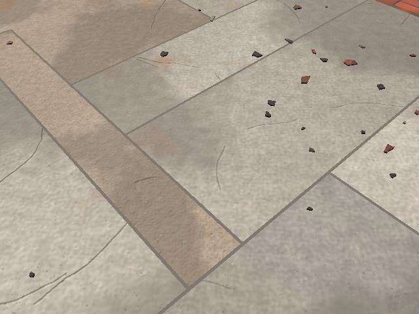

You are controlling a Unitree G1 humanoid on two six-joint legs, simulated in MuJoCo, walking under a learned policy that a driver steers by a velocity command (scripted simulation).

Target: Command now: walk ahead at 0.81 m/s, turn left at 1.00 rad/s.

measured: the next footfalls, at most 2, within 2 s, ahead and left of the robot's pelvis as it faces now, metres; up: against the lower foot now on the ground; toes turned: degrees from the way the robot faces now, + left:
left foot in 0.20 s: +0.29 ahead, +0.18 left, +0.00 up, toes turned +16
right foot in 0.68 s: +0.48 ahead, +0.01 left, +0.00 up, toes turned +22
